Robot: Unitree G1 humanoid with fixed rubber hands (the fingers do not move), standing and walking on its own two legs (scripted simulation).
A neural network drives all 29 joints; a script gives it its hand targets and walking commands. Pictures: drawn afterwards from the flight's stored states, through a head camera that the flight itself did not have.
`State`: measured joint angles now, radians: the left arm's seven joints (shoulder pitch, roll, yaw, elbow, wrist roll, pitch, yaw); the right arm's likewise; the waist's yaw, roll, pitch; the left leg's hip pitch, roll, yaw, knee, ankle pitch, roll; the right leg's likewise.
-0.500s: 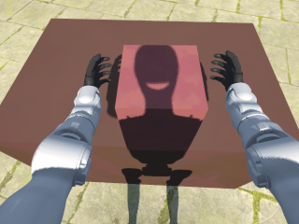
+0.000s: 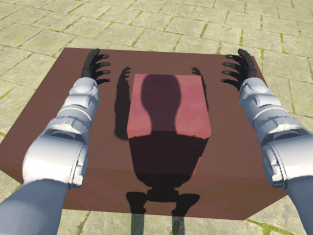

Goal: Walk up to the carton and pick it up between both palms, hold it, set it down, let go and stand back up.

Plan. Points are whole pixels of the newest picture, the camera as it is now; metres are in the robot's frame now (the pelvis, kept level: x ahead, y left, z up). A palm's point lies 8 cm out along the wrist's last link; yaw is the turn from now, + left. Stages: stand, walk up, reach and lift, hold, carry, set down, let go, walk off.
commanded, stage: set down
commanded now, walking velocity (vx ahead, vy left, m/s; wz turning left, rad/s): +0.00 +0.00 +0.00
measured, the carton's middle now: (165, 126) +0.47 -0.01 -0.02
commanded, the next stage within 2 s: none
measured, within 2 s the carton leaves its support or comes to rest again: neither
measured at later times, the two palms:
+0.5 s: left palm (90, 116) +0.42 +0.19 +0.09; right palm (237, 115) +0.42 -0.19 +0.09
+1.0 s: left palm (91, 147) +0.36 +0.20 +0.03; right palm (237, 146) +0.36 -0.19 +0.03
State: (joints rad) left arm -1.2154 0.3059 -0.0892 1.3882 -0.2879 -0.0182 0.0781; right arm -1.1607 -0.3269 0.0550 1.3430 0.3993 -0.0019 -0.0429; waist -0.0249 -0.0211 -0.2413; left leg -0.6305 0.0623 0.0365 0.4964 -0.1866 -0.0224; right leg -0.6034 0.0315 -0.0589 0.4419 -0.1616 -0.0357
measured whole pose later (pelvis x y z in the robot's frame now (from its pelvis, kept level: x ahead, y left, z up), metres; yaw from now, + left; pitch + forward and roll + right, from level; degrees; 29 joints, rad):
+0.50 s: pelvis +0.00 +0.00 +0.01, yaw +0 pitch +13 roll -1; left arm -0.81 0.24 0.03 1.10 -0.18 -0.08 0.06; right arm -0.80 -0.25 0.05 1.08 0.34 -0.08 -0.08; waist 0.00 0.00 -0.16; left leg -0.50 0.06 0.03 0.45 -0.18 -0.02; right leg -0.48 0.03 -0.05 0.40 -0.15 -0.03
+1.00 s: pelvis +0.00 +0.00 +0.00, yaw +1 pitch +9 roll -1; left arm -0.56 0.18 0.02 1.09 -0.15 -0.31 0.06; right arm -0.56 -0.20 0.07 1.09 0.32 -0.29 -0.07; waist -0.02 0.00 -0.12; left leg -0.44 0.05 0.02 0.50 -0.22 -0.02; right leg -0.41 0.03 -0.05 0.45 -0.19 -0.03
